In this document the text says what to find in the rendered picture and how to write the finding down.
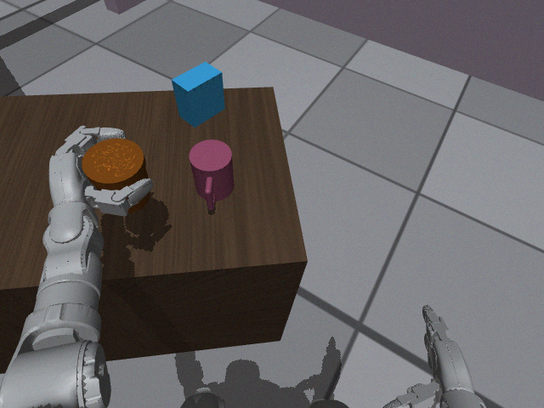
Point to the right robot arm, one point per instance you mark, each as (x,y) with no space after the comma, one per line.
(460,399)

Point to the left robot hand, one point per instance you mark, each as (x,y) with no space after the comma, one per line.
(68,182)

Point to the right robot hand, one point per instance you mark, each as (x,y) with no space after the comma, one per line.
(446,361)

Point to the left robot arm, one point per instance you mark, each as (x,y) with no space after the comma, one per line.
(59,362)

